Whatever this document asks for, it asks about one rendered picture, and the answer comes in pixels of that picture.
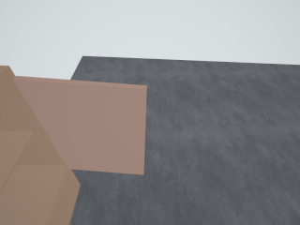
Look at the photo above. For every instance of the cupboard door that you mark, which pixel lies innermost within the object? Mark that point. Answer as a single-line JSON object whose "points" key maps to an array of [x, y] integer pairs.
{"points": [[94, 126]]}

